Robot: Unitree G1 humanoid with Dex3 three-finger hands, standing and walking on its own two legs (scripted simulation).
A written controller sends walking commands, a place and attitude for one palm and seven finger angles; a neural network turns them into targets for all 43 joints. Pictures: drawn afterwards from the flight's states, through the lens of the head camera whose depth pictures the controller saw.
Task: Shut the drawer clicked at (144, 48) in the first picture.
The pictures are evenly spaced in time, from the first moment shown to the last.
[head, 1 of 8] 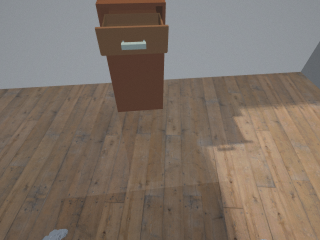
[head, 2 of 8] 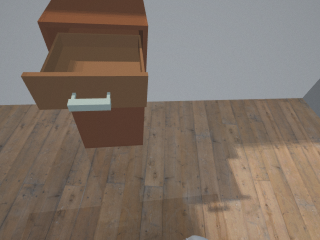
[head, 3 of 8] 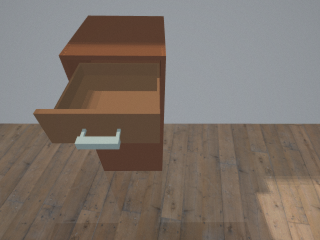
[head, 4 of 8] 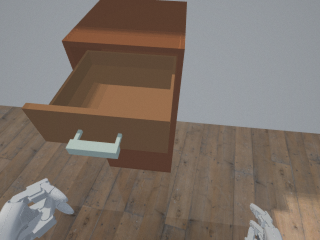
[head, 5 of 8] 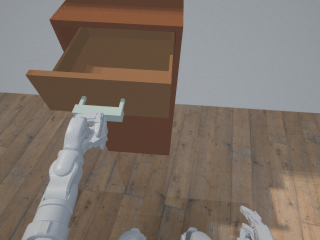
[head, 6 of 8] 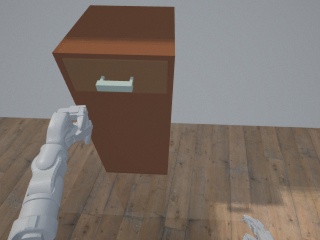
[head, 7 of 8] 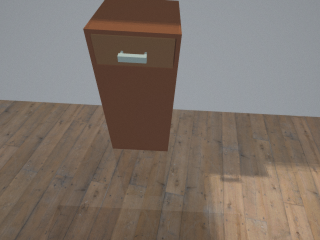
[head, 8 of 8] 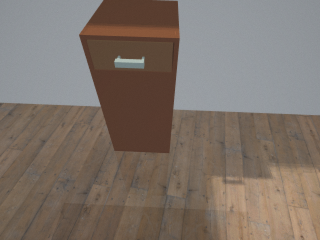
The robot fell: no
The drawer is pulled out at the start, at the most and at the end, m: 0.30 0.30 0.00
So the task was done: yes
